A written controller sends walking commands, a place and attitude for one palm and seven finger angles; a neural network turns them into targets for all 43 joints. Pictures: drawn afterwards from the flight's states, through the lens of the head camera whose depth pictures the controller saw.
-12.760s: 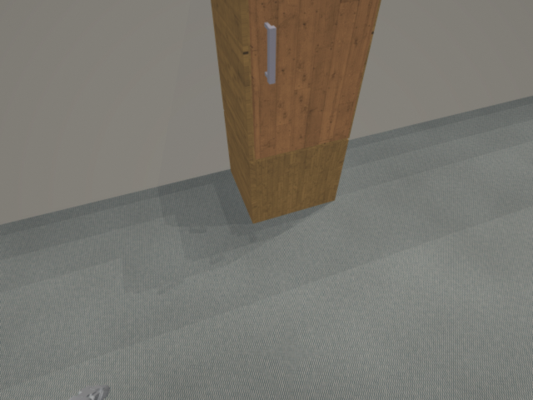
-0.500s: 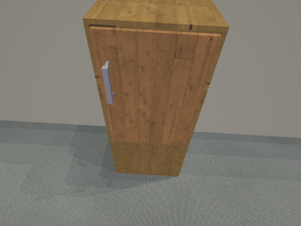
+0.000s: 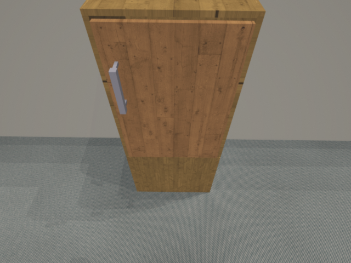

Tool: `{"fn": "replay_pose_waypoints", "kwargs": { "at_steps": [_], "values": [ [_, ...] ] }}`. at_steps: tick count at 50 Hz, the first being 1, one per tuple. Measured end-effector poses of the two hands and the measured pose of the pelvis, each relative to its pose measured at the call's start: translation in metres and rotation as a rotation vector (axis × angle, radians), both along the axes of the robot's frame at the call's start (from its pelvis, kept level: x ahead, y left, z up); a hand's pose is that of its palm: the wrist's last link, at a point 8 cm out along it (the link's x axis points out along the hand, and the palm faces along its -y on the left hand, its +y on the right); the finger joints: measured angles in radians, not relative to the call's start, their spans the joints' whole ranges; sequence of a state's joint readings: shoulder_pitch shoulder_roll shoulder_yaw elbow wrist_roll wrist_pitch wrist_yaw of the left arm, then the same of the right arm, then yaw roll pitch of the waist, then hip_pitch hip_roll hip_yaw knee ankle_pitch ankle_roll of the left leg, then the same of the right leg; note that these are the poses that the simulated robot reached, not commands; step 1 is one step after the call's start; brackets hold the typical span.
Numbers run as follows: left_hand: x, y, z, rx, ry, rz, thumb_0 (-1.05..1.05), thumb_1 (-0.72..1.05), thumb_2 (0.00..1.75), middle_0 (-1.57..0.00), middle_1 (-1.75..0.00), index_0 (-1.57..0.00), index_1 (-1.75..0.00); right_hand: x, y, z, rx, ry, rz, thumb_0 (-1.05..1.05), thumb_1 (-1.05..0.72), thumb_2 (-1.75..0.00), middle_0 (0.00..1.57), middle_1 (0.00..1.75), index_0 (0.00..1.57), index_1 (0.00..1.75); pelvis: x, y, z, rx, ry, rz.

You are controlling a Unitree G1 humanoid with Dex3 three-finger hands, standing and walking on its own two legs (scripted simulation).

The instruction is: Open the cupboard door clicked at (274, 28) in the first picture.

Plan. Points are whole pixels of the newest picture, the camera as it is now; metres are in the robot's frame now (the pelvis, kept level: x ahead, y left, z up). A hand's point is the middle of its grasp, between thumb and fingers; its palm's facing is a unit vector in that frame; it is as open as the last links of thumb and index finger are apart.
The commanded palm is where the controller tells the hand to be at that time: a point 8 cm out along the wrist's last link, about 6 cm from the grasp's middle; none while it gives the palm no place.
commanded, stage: come to a stop and stand still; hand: left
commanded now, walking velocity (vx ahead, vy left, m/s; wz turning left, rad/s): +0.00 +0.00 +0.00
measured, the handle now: (119, 89) +0.57 +0.19 +0.07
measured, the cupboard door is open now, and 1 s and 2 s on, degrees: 0 0 0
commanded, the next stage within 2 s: look again from close up in 0.54 s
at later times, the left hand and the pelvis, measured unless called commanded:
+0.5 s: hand out of the picture -0.04 +0.17 -0.17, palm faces +0.04 -0.98 -0.19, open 7.3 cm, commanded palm none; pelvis -0.05 -0.01 +0.00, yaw +1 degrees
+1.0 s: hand out of the picture -0.06 +0.16 -0.17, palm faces +0.06 -0.98 -0.17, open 7.3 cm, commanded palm none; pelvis -0.04 +0.00 +0.00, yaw +2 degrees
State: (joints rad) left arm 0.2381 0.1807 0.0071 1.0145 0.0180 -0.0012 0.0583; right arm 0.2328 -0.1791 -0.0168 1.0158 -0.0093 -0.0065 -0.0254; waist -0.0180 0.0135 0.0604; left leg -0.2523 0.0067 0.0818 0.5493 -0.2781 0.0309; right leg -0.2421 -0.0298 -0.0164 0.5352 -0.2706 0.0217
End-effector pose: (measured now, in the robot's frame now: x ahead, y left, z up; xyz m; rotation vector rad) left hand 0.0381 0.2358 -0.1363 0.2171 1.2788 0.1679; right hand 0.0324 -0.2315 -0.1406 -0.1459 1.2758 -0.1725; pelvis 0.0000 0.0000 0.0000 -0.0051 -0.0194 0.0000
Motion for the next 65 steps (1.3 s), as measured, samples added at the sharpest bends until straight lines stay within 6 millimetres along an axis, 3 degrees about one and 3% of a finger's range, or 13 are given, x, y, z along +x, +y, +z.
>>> {"fn": "replay_pose_waypoints", "kwargs": {
  "at_steps": [6,11,26,35,50,65],
  "values": [
    [-0.002,0.002,0.007,0.011,-0.091,-0.01,0.0,0.92,0.9,-0.2,-0.3,-0.2,-0.3,0.002,-0.006,0.0,0.006,-0.092,0.031,0.01,-0.91,-0.9,0.19,0.3,0.2,0.3,-0.02,-0.004,-0.003,0.007,-0.032,0.009],
    [-0.018,-0.003,0.009,0.0,-0.106,-0.016,0.0,0.91,0.9,-0.2,-0.3,-0.2,-0.3,-0.01,-0.007,0.002,0.018,-0.11,0.045,0.01,-0.91,-0.9,0.19,0.3,0.2,0.3,-0.033,-0.007,-0.003,0.011,-0.029,0.012],
    [-0.095,-0.015,-0.008,-0.07,0.05,0.048,0.0,0.91,0.9,-0.2,-0.3,-0.2,-0.3,-0.095,-0.007,0.004,-0.004,0.097,0.018,0.01,-0.91,-0.9,0.19,0.3,0.2,0.3,-0.05,-0.005,0.0,-0.001,-0.012,0.026],
    [-0.121,-0.02,-0.011,-0.093,0.122,0.072,0.0,0.91,0.9,-0.2,-0.3,-0.2,-0.3,-0.097,0.003,0.004,0.006,0.114,0.016,0.01,-0.91,-0.9,0.2,0.3,0.2,0.3,-0.051,-0.002,0.001,-0.003,-0.011,0.03],
    [-0.11,-0.023,-0.008,-0.088,0.102,0.084,0.0,0.91,0.9,-0.2,-0.3,-0.2,-0.3,-0.057,0.006,0.003,0.019,0.047,0.045,0.01,-0.92,-0.9,0.2,0.3,0.2,0.3,-0.043,-0.002,0.003,0.003,-0.003,0.033],
    [-0.072,-0.023,-0.003,-0.074,0.075,0.055,0.0,0.91,0.9,-0.2,-0.3,-0.2,-0.3,-0.044,-0.002,0.006,0.016,0.069,0.042,0.01,-0.91,-0.9,0.2,0.3,0.2,0.3,-0.025,-0.008,0.007,0.006,0.0,0.027]
  ]
}}
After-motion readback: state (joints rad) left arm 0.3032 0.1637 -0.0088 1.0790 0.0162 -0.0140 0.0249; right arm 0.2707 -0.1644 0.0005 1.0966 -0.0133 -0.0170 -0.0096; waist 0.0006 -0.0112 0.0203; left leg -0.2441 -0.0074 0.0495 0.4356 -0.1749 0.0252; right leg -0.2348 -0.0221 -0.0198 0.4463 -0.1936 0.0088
